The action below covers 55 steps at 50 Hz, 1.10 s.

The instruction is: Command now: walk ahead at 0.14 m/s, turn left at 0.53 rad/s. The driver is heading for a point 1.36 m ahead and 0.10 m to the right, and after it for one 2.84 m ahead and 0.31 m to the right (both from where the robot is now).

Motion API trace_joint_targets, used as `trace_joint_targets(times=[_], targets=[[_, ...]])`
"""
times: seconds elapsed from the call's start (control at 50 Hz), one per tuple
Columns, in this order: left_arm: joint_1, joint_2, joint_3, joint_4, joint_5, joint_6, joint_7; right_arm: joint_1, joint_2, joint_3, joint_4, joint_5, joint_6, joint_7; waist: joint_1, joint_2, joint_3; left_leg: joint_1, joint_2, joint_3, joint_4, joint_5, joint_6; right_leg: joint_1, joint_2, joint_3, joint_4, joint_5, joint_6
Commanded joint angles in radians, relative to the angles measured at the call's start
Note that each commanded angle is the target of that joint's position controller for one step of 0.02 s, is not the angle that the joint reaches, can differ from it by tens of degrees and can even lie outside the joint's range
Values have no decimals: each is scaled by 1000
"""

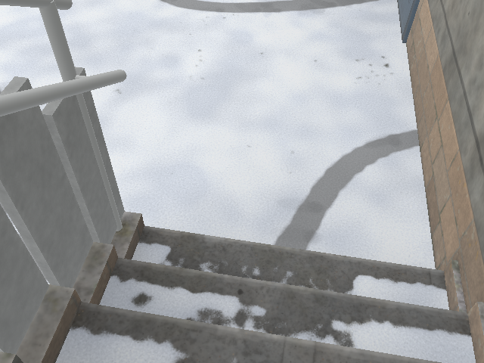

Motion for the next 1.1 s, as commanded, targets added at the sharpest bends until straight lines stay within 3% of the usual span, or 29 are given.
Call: trace_joint_targets(times=[0.02,0.06,0.1,0.22,0.28,0.3,0.36,0.38,0.4,0.42,0.5,0.56,0.58,0.6,0.62,0.64,0.66,0.7,0.74,0.78,0.82,0.86,0.92,0.98,1.0,1.02,1.04,1.08,1.1], targets=[[27,100,-2,-26,61,7,-11,39,-91,-29,-18,61,10,37,7,67,55,98,280,-516,-380,-198,219,-388,-60,44,162,151,-7],[128,-7,-56,25,84,20,-57,-15,-63,-9,10,11,9,21,45,59,42,-122,189,-449,-393,-230,179,-225,-47,8,228,361,-22],[124,-5,-74,30,55,22,-96,0,-75,-3,42,3,-15,-12,21,50,16,-152,153,-401,-365,-180,178,-208,-42,-24,242,426,-16],[-22,5,-124,8,86,27,-75,257,-52,29,168,-23,-52,-22,-115,119,-3,220,156,-526,-173,-66,240,-481,-73,9,30,521,31],[-165,-39,-148,28,74,22,-75,434,32,46,247,-33,-40,-51,-206,104,46,523,191,-629,-21,-27,248,-802,-104,97,-260,694,44],[-162,-9,-143,66,70,12,-93,379,35,56,200,4,-34,-59,-201,24,57,329,144,-527,37,-37,241,-633,-93,51,-471,965,36],[-117,-37,-142,72,91,16,-127,258,-19,67,169,-28,-15,-4,-91,119,99,-362,80,-412,-72,-198,225,31,-59,-92,-381,1021,-35],[-120,-11,-87,79,-32,52,-98,213,-116,10,154,125,28,-52,-58,7,61,-300,126,-433,-20,5,140,158,-11,-77,-375,1025,-14],[-115,-20,-92,78,-48,70,-84,207,-117,15,156,127,50,-69,-60,69,94,-266,120,-427,21,68,115,129,-5,-74,-388,952,-12],[-110,-19,-133,81,89,32,-122,248,-25,72,162,-8,-5,-27,-71,127,196,-257,128,-469,34,-134,182,-9,-70,-29,-440,835,-15],[-159,-23,-131,91,51,22,-115,256,-46,64,174,15,-16,-14,-124,52,189,13,173,-551,160,40,242,-53,-59,-72,-651,626,-20],[310,52,-94,269,31,-10,-114,56,-105,52,140,-22,0,38,72,-15,101,-161,134,-421,508,330,193,535,-14,-160,-800,678,-39],[588,109,-61,356,43,-22,-104,70,-135,35,154,-46,-2,74,180,-158,42,-273,29,-269,922,399,120,806,6,-157,-834,701,-115],[648,153,-51,366,64,-5,-107,162,-87,31,193,-46,5,104,130,-273,-78,-577,-106,-78,1406,-300,-3,1039,-149,78,-659,1055,-334],[531,206,-36,296,71,-12,-113,204,-16,56,115,-40,7,102,26,-130,-169,-767,-92,-95,1524,-322,-43,1125,-240,268,-579,1308,-448],[378,179,-24,247,74,-13,-108,86,-12,80,-11,-16,0,81,96,-47,-67,-999,-36,-215,1327,-199,-77,1078,-363,518,-710,718,-489],[272,58,-59,251,57,-15,-112,-1,-72,65,-19,-17,10,49,62,59,43,-1025,30,-233,1205,-72,-78,869,-353,522,-795,418,-451],[102,-148,-136,235,73,-45,-96,33,-18,86,9,-55,17,3,-77,124,130,-785,190,-276,737,267,-25,380,-208,333,-816,402,-364],[70,-101,-136,226,28,-68,-85,-76,2,92,20,-53,27,10,-34,-25,120,-289,188,-118,325,536,-42,-92,-40,148,-827,350,-360],[136,29,-109,245,55,-62,-87,-43,60,121,25,-48,28,38,-68,-9,56,8,134,-34,496,570,-82,-330,-20,156,-709,422,-343],[280,-4,-115,267,35,-88,-48,-207,-30,111,-23,-60,18,28,72,24,68,-445,160,-168,165,719,-112,167,-45,295,-521,353,-346],[343,-20,-123,272,25,-81,-32,-321,-38,114,-49,-54,24,10,135,55,42,-340,128,-106,-191,912,-111,160,18,256,-391,198,-284],[339,15,-119,256,65,-44,-79,-269,-12,112,-92,-36,37,18,82,-31,83,115,89,-39,-143,782,-89,-181,40,299,-345,109,-268],[270,48,-113,222,37,-18,-95,-55,-104,63,-32,-7,25,-3,-46,28,119,369,78,-41,-443,680,-43,-62,61,353,-92,243,-222],[251,71,-111,213,61,-13,-126,161,-203,10,37,9,13,-7,-138,49,53,567,162,-72,-456,711,44,-91,60,331,162,450,-169],[445,-91,-139,252,41,-26,-162,407,-224,-12,111,-23,1,6,-120,254,-249,1107,354,-160,-12,1342,250,-378,188,149,693,-6,-87],[599,-100,-138,248,-6,-30,-170,374,-258,-17,77,-34,13,44,-60,252,-420,1212,557,-351,76,1545,400,-612,171,60,1054,-219,-85],[236,-23,-119,108,-1,-16,-133,208,-191,-14,52,-21,39,38,-131,74,-117,787,621,-563,-210,506,351,-916,39,30,1037,16,-43],[231,-58,-137,137,8,-1,-109,122,-30,33,51,-32,32,33,-60,-63,4,496,535,-441,-274,254,255,-784,-55,100,800,272,-71]])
